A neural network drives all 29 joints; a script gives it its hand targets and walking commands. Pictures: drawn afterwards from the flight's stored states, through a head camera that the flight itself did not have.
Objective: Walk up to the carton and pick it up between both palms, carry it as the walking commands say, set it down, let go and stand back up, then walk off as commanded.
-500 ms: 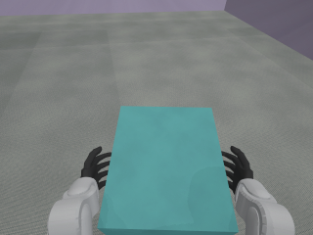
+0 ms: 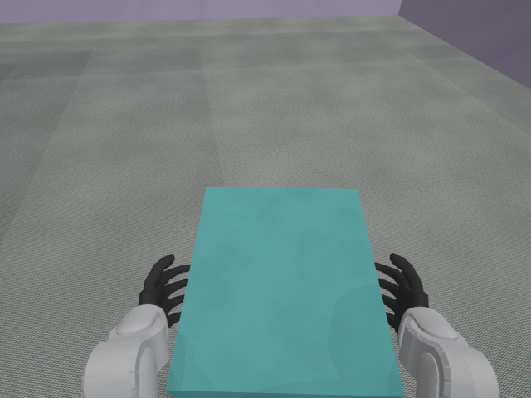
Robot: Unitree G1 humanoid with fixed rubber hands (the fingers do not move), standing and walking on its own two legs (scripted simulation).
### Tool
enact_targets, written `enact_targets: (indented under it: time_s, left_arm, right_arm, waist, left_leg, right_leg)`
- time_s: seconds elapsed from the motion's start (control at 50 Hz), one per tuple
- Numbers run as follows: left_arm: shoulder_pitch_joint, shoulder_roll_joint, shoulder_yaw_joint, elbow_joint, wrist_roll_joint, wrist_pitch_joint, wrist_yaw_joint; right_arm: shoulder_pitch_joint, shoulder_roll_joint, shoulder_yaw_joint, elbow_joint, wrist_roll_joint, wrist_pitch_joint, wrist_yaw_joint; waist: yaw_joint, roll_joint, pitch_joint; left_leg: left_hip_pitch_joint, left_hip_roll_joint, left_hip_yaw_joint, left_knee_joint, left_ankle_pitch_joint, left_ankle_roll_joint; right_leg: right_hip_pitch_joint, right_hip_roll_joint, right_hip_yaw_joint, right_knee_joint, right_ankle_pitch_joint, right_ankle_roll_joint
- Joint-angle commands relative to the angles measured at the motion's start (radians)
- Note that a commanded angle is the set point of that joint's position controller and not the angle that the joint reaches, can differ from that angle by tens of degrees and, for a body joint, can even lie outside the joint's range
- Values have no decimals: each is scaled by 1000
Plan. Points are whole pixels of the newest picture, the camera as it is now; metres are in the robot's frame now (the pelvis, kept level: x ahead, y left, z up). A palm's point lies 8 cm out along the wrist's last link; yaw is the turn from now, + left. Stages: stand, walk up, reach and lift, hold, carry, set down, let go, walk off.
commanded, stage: carry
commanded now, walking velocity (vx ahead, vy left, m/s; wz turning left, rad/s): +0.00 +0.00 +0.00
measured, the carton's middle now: (279, 306) +0.29 +0.00 +0.01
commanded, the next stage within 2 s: hold in 1.88 s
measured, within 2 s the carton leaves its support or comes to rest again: neither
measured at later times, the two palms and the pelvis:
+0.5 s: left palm (168, 325) +0.22 +0.14 +0.08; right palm (427, 335) +0.21 -0.18 +0.09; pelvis -0.03 -0.01 +0.00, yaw +0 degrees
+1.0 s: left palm (165, 317) +0.24 +0.15 +0.07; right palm (411, 324) +0.23 -0.17 +0.08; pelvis -0.02 -0.01 +0.00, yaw +1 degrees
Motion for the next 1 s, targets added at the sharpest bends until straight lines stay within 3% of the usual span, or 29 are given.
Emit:
enact_targets:
  time_s: [0.0,0.02,0.04,0.08,0.18,0.2,0.24,0.28,0.32,0.36,0.38,0.42,0.46,0.5,0.52,0.54,0.56,0.58,0.6,0.62,0.64,0.66,0.68,0.7,0.74,0.76,0.9,0.94,0.98]
  left_arm:
    - [-429,-669,-622,78,-255,-98,-110]
    - [-482,-612,-551,233,-208,-127,-112]
    - [-504,-790,-758,-117,-343,-113,-113]
    - [-457,-690,-628,65,-250,-120,-113]
    - [-523,-812,-743,-147,-343,-108,-109]
    - [-495,-626,-547,181,-210,-135,-118]
    - [-538,-769,-691,-62,-313,-151,-121]
    - [-491,-665,-591,140,-243,-153,-126]
    - [-452,-817,-719,-130,-333,-127,-123]
    - [-401,-671,-558,158,-220,-132,-125]
    - [-467,-775,-686,-80,-308,-121,-123]
    - [-487,-666,-563,117,-229,-141,-125]
    - [-463,-783,-676,-62,-313,-113,-122]
    - [-429,-598,-484,308,-168,-142,-129]
    - [-486,-749,-660,-7,-286,-147,-127]
    - [-493,-726,-644,-3,-275,-153,-125]
    - [-461,-750,-643,13,-277,-142,-122]
    - [-498,-466,-346,364,-62,-209,-132]
    - [-526,-790,-684,13,-295,-187,-119]
    - [-502,-785,-686,-43,-285,-171,-116]
    - [-506,-630,-539,211,-180,-190,-114]
    - [-515,-747,-660,42,-267,-194,-116]
    - [-532,-615,-496,301,-158,-246,-126]
    - [-562,-763,-655,23,-270,-248,-124]
    - [-438,-722,-588,181,-227,-224,-126]
    - [-500,-832,-706,-42,-306,-218,-125]
    - [-417,-610,-478,326,-145,-264,-137]
    - [-486,-752,-631,86,-245,-238,-130]
    - [-473,-572,-451,398,-123,-288,-136]
  right_arm:
    - [-376,591,552,132,180,-76,106]
    - [-403,537,461,309,120,-109,113]
    - [-425,707,671,-42,261,-95,114]
    - [-420,608,577,100,195,-100,116]
    - [-459,753,701,-91,295,-86,122]
    - [-489,558,529,180,172,-117,122]
    - [-444,716,657,3,240,-116,118]
    - [-470,606,573,132,181,-139,111]
    - [-507,755,761,-170,310,-103,110]
    - [-436,615,599,136,191,-98,111]
    - [-449,722,711,-69,268,-86,112]
    - [-484,638,593,141,200,-108,113]
    - [-521,750,737,-79,302,-88,105]
    - [-432,573,505,324,137,-119,114]
    - [-490,714,666,25,259,-117,122]
    - [-490,678,623,46,239,-131,126]
    - [-521,681,660,-8,261,-124,121]
    - [-519,434,345,343,54,-184,141]
    - [-554,731,679,-8,280,-158,133]
    - [-496,717,657,0,265,-145,134]
    - [-451,578,487,291,151,-171,137]
    - [-477,671,587,96,216,-178,135]
    - [-449,568,417,426,102,-221,151]
    - [-464,714,581,150,213,-218,147]
    - [-464,631,557,164,183,-212,132]
    - [-507,770,686,-29,269,-202,131]
    - [-450,544,474,317,114,-245,137]
    - [-503,702,639,100,218,-213,130]
    - [-501,515,446,389,93,-262,139]
  waist:
    - [-3,69,-246]
    - [-8,73,-220]
    - [-11,120,-217]
    - [-13,70,-183]
    - [-9,70,-209]
    - [-8,-16,-217]
    - [-15,-75,-246]
    - [-21,-53,-211]
    - [-9,-121,-226]
    - [-12,-186,-233]
    - [-11,-193,-223]
    - [-19,-124,-197]
    - [-21,-131,-175]
    - [-30,-31,-193]
    - [-25,15,-223]
    - [-20,128,-254]
    - [-14,69,-250]
    - [-17,81,-164]
    - [-13,74,-178]
    - [-14,176,-225]
    - [-7,198,-225]
    - [-10,177,-257]
    - [-4,138,-328]
    - [-5,137,-342]
    - [0,51,-354]
    - [-5,-8,-359]
    - [-13,-46,-338]
    - [-12,0,-239]
    - [-9,-44,-298]
  left_leg:
    - [-65,99,-166,-238,229,40]
    - [-37,89,-141,-211,259,32]
    - [-58,81,-140,-249,168,20]
    - [-117,92,-182,-339,-133,41]
    - [-143,102,-201,-363,-100,22]
    - [-94,88,-126,-293,-31,27]
    - [-37,60,-82,-193,94,3]
    - [-13,55,-74,-152,131,15]
    - [-44,26,-37,-108,45,10]
    - [-38,25,-36,0,-9,18]
    - [-62,-1,-3,83,-67,9]
    - [-32,27,-14,48,-61,10]
    - [1,24,8,17,-2,10]
    - [51,66,-66,-166,166,37]
    - [33,83,-137,-239,186,38]
    - [33,122,-202,-321,126,43]
    - [-80,112,-207,-331,5,32]
    - [-108,130,-250,-380,-139,44]
    - [-103,124,-228,-399,-148,23]
    - [-27,147,-253,-409,-39,27]
    - [-3,147,-237,-386,102,30]
    - [8,154,-236,-371,152,32]
    - [117,153,-197,-269,478,47]
    - [103,146,-179,-243,508,37]
    - [72,100,-109,-151,508,46]
    - [76,94,-106,-129,463,43]
    - [46,65,-81,-153,290,39]
    - [44,94,-126,-217,270,52]
    - [68,94,-105,-208,287,49]
  right_leg:
    - [194,-81,177,-95,5,-14]
    - [179,-86,179,-112,57,-15]
    - [183,-72,169,-118,10,-15]
    - [140,-70,154,-104,-134,-12]
    - [214,-51,147,-77,-72,-18]
    - [184,-91,191,-155,-62,-25]
    - [155,-169,267,-226,-36,-48]
    - [138,-179,230,-226,10,-30]
    - [131,-214,289,-291,-142,-46]
    - [70,-268,329,-343,-205,-75]
    - [28,-303,373,-379,-302,-104]
    - [3,-273,317,-357,-285,-92]
    - [-23,-245,272,-335,-292,-82]
    - [51,-169,191,-215,-52,-38]
    - [66,-122,173,-161,-66,-18]
    - [75,-52,124,-90,-106,1]
    - [135,-45,138,-89,-153,-14]
    - [98,-34,131,-78,-182,-5]
    - [133,-18,135,-81,-137,-11]
    - [120,-20,107,-23,-59,6]
    - [107,-25,123,-28,-11,7]
    - [137,-14,127,-29,13,2]
    - [146,-42,134,-51,103,13]
    - [170,-38,124,-52,98,18]
    - [186,-93,167,-83,213,-8]
    - [238,-107,178,-96,295,-13]
    - [228,-151,195,-129,306,-27]
    - [127,-102,190,-138,103,-13]
    - [150,-107,186,-148,69,-22]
